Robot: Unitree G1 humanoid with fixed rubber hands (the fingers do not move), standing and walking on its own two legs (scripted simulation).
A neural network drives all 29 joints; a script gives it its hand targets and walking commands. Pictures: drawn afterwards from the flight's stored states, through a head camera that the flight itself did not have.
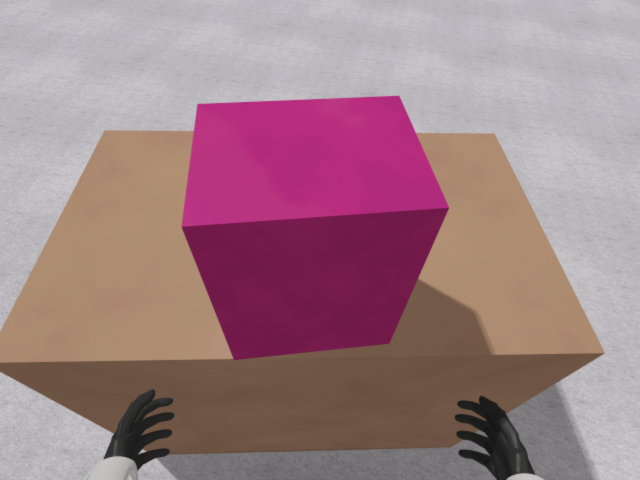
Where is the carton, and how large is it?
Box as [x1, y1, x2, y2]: [181, 96, 448, 359]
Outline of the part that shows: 399,96 197,104 181,226 234,359 381,344 389,342 448,208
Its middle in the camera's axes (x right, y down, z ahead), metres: -0.01 +0.01 +0.47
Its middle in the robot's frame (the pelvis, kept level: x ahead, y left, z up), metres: +0.36 +0.05 +0.09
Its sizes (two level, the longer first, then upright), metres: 0.219 0.169 0.287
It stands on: a pedestal, 0.73 m high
